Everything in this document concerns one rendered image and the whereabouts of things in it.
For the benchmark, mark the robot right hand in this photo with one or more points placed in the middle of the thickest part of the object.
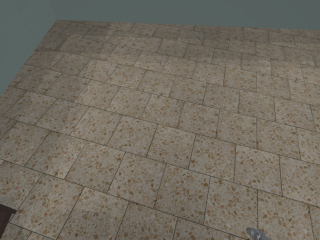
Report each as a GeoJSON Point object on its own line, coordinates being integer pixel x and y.
{"type": "Point", "coordinates": [257, 234]}

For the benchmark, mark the wardrobe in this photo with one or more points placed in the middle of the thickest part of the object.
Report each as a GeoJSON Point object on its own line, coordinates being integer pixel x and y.
{"type": "Point", "coordinates": [5, 214]}

